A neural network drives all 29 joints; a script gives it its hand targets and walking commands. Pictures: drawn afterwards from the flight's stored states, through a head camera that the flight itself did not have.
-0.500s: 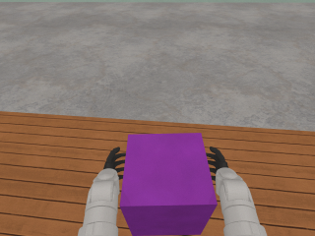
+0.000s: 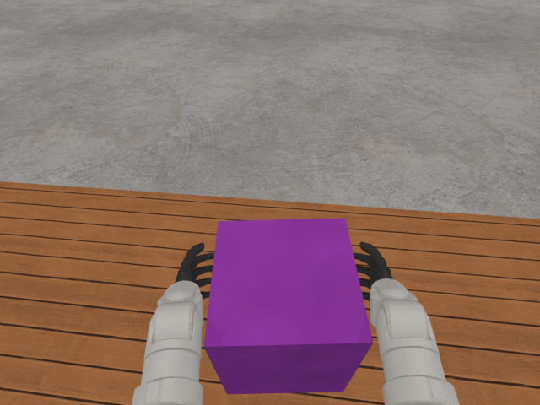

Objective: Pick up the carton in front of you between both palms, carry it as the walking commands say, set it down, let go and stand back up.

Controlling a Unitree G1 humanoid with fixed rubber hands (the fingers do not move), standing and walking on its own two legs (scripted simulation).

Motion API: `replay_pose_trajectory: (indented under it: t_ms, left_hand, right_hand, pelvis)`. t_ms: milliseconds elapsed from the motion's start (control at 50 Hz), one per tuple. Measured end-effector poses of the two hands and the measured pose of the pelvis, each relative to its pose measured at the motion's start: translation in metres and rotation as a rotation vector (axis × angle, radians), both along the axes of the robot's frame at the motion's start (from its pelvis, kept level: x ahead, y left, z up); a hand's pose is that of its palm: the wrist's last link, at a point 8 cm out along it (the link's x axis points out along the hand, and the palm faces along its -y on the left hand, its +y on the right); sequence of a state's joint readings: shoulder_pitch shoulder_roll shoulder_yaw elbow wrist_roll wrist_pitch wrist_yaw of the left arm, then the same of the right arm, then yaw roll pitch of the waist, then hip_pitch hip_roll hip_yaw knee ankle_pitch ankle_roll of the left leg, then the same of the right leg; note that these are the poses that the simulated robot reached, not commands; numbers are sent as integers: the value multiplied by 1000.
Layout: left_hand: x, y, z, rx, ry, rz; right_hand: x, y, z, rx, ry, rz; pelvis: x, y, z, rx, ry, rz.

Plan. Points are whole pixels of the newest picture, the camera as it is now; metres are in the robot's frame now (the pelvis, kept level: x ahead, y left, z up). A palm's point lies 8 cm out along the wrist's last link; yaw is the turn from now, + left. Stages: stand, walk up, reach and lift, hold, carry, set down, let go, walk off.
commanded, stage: reach and lift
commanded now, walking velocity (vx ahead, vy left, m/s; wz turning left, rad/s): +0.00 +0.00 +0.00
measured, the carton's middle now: (283, 310) +0.30 +0.00 -0.05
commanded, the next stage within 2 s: hold in 0.40 s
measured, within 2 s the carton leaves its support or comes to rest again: neither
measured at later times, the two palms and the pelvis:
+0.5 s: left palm (184, 285) +0.29 +0.15 +0.05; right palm (382, 284) +0.29 -0.15 +0.04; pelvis +0.01 +0.00 +0.00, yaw +0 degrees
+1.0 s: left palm (182, 286) +0.29 +0.15 +0.05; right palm (384, 284) +0.28 -0.15 +0.05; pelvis +0.00 +0.00 +0.00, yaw +0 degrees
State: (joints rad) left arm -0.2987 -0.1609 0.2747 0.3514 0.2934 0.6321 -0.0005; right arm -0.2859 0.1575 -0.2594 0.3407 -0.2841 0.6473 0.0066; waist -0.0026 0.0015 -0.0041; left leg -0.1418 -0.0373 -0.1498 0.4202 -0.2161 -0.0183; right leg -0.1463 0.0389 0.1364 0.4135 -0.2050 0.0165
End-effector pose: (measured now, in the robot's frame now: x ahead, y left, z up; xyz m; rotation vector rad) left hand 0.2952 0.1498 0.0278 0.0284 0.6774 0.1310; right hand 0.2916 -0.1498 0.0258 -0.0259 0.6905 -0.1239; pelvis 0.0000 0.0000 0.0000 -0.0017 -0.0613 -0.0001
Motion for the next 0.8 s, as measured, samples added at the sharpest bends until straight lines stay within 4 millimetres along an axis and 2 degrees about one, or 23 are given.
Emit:
replay_pose_trajectory:
  t_ms: [340, 580, 800]
  left_hand:
    - [1, 1, 8, 11, 1, -12]
    - [-5, 2, 24, 6, -31, -5]
    - [-10, 2, 23, -1, -11, 2]
  right_hand:
    - [-1, 1, 8, -11, 0, 3]
    - [-6, 2, 24, -9, -32, 2]
    - [-10, 2, 23, 0, -12, -3]
  pelvis:
    - [9, 2, 3, 0, -17, -3]
    - [6, 2, 4, 0, -43, -3]
    - [-3, 2, 2, 0, -63, -3]
